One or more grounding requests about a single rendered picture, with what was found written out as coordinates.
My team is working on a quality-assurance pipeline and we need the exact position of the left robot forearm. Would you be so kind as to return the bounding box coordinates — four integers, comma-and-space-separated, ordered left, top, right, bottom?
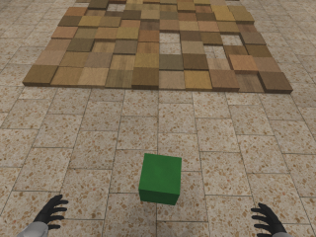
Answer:
17, 221, 48, 237

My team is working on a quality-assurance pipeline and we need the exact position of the robot right hand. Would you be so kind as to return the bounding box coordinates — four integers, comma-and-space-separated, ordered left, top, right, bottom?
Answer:
251, 202, 287, 237

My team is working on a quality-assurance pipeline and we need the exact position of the robot left hand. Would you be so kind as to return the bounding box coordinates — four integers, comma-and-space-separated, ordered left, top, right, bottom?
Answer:
33, 195, 69, 230

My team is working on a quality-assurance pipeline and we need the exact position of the carton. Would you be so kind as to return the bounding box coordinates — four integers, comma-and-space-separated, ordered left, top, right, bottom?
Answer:
138, 153, 182, 205

